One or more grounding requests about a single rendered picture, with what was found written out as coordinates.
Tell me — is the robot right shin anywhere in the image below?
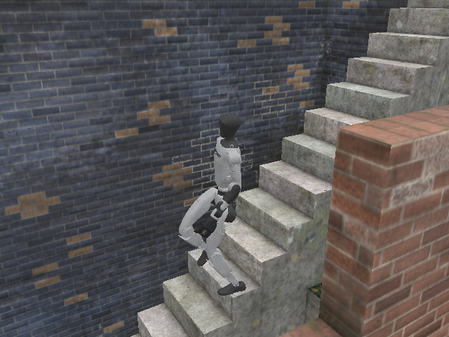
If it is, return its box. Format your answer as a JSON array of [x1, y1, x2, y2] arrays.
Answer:
[[178, 228, 206, 251]]

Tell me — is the left robot upper arm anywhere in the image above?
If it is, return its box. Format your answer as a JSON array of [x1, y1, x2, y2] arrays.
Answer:
[[227, 150, 241, 191]]

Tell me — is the left robot hand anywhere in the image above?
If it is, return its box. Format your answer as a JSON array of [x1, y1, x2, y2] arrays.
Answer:
[[194, 216, 217, 238]]

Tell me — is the robot left forearm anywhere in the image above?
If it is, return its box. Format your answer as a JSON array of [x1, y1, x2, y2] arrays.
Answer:
[[210, 185, 241, 220]]

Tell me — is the right robot thigh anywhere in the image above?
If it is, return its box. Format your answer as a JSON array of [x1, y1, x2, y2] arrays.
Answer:
[[179, 187, 217, 238]]

